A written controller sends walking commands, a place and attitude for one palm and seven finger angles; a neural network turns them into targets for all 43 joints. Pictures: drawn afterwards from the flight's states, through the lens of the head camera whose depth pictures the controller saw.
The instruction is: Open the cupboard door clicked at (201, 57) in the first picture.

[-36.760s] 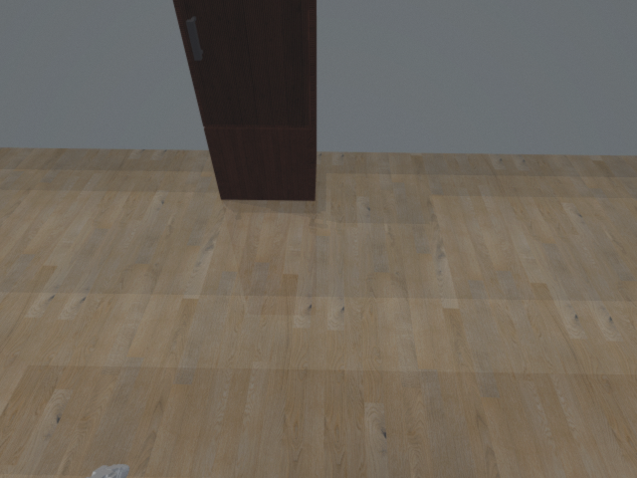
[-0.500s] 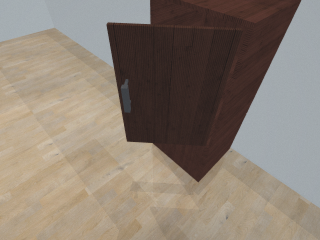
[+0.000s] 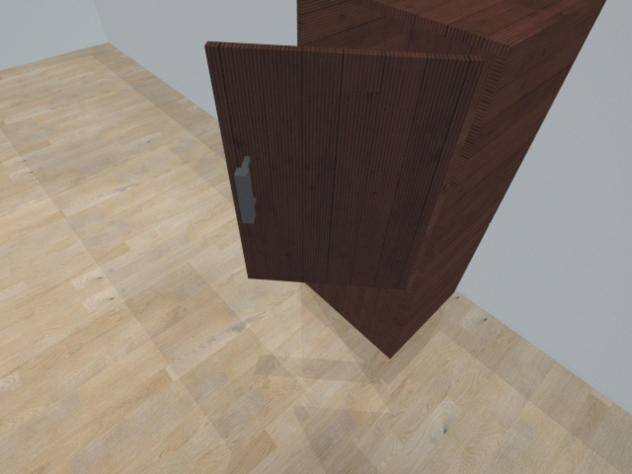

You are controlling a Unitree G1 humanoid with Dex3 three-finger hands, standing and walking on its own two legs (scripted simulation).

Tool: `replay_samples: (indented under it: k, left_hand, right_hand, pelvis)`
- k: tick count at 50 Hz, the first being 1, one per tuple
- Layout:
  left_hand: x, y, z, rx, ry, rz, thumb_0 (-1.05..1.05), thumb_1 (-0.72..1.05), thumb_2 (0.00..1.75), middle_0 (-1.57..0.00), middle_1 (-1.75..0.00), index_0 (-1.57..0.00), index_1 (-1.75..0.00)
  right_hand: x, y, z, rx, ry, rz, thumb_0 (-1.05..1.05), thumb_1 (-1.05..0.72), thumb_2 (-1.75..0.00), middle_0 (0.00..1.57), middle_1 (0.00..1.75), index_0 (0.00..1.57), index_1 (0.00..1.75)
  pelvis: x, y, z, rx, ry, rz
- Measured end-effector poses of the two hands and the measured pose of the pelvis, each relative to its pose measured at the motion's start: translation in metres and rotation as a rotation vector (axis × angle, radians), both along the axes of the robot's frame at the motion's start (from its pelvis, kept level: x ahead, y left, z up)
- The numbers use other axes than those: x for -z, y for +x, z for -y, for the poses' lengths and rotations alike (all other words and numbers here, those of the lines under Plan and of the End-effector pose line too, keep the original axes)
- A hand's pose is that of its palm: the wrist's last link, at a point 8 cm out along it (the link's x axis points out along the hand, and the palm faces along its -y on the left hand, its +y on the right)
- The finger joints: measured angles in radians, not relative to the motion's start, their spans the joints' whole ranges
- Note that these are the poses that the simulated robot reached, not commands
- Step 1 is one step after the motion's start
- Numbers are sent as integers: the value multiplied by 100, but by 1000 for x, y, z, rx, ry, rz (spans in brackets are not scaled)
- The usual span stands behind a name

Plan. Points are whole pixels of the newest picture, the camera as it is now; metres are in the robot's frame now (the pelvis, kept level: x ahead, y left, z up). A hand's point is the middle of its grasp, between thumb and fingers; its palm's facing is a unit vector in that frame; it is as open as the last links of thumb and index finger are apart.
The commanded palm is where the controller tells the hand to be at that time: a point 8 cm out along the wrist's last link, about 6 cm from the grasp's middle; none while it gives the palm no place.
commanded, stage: look again from close up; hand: left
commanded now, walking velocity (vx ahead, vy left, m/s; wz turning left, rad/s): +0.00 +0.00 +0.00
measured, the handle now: (247, 189) +0.61 +0.17 -0.02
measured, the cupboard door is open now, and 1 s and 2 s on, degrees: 42 42 42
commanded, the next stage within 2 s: shuffle to correct the standing spot in 0.18 s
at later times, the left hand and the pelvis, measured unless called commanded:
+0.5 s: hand out of the picture +0.06 +0.21 -0.17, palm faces -0.03 -0.97 -0.25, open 7.4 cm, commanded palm none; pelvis +0.02 +0.00 +0.00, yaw -1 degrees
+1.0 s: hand out of the picture -0.01 +0.18 -0.18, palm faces +0.00 -0.98 -0.20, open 7.4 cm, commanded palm none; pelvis +0.01 +0.01 -0.01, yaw +0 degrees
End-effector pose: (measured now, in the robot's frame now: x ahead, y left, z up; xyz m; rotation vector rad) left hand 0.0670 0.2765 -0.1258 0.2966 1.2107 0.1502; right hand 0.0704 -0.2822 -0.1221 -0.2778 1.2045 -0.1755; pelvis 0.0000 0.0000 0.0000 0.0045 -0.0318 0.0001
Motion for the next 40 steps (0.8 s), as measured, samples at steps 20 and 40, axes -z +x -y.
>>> replay_samples:
  k: [20, 40]
  left_hand:
    - [3, 7, 4, -19, -3, -1, 0, 91, 90, -20, -30, -20, -30]
    - [28, -65, 65, -99, -158, -191, 0, 91, 90, -20, -30, -20, -30]
  right_hand:
    - [-1, 1, -1, 14, -7, -20, 1, -90, -89, 20, 30, 20, 30]
    - [19, -58, -68, 98, 117, -182, 1, -90, -89, 20, 30, 20, 30]
  pelvis:
    - [-1, 12, 3, 2, -3, 5]
    - [-1, 22, -3, 3, -12, 11]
